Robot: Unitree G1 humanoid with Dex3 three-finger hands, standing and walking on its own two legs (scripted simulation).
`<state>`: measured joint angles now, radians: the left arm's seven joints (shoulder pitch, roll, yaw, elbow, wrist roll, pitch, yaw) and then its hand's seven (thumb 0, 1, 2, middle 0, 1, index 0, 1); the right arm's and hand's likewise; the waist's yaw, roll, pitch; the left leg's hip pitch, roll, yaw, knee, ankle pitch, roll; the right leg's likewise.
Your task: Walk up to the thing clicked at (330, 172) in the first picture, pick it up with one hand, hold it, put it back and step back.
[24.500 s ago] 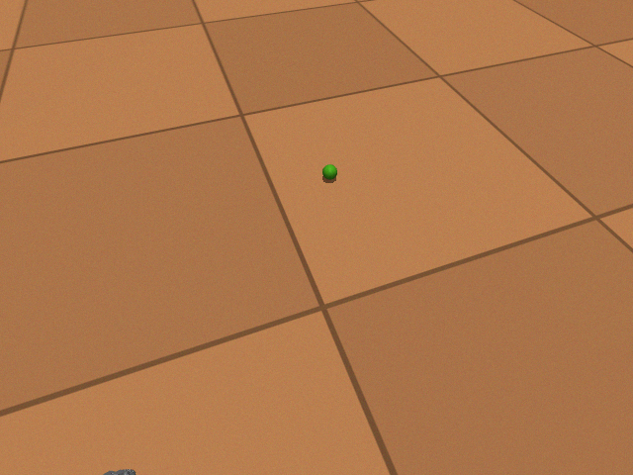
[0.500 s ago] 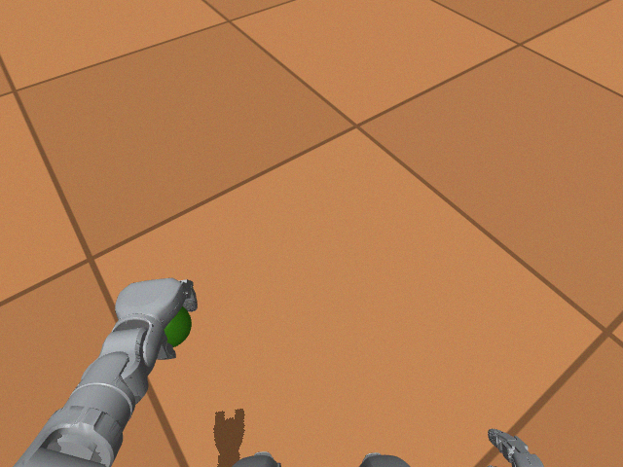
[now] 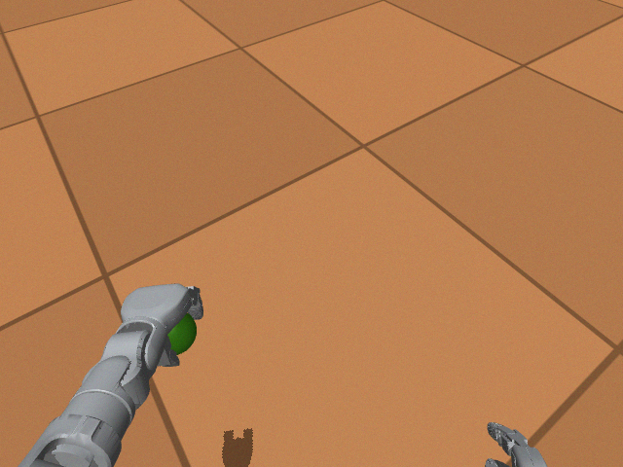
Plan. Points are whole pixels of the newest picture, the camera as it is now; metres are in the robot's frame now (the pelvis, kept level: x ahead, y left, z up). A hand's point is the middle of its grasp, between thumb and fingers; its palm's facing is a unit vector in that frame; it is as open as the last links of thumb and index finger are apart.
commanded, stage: hold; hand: left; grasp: from above
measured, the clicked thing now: (172, 332) +0.32 +0.23 -0.08
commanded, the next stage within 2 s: crouch in 1.26 s
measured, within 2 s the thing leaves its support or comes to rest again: neither
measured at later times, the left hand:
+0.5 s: hand (164, 344) +0.28 +0.22 -0.04, palm faces -0.45 -0.05 -0.89, open 9.2 cm
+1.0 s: hand (166, 348) +0.27 +0.22 -0.04, palm faces -0.47 -0.05 -0.88, open 9.3 cm
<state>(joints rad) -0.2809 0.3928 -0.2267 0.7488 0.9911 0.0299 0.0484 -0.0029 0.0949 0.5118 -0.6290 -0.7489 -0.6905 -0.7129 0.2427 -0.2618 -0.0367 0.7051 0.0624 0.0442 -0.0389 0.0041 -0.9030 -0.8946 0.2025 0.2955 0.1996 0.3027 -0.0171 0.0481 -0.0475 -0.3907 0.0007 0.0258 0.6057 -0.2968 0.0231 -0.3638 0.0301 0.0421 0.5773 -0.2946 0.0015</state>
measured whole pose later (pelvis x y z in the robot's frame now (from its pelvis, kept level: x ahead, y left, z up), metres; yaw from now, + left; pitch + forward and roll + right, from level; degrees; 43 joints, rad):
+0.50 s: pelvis -0.01 +0.00 +0.01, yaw +0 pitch +2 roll +0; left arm -0.26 0.40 -0.24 0.69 0.98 0.02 0.01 0.00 0.08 0.58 -0.59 -0.79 -0.66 -0.75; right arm 0.20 -0.26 -0.02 0.70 0.07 0.05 -0.05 0.01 -0.91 -0.90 0.20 0.30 0.20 0.30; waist 0.00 0.05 -0.02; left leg -0.31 0.00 0.02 0.52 -0.24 0.02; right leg -0.29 0.03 0.04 0.51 -0.25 0.00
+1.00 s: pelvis -0.01 -0.01 +0.01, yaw +0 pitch +1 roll +0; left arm -0.24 0.40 -0.25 0.65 0.98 0.01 -0.01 0.01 0.07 0.62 -0.57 -0.82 -0.64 -0.78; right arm 0.18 -0.26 -0.01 0.70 0.07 0.06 -0.06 0.01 -0.91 -0.90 0.20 0.30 0.20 0.30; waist 0.01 0.05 0.00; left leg -0.27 0.00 0.02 0.48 -0.22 0.01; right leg -0.25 0.03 0.04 0.47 -0.23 -0.01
